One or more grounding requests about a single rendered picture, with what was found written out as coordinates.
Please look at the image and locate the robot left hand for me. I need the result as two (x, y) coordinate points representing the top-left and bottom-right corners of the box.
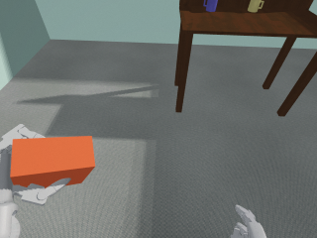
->
(0, 124), (71, 206)

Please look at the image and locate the robot right hand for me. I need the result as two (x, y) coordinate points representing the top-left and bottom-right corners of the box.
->
(230, 204), (266, 238)

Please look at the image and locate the table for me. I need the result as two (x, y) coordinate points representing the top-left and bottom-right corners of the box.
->
(174, 0), (317, 117)

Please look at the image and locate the left robot forearm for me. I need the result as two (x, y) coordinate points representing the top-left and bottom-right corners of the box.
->
(0, 202), (22, 238)

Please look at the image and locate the sponge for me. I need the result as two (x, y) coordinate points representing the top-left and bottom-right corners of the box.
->
(10, 136), (96, 188)

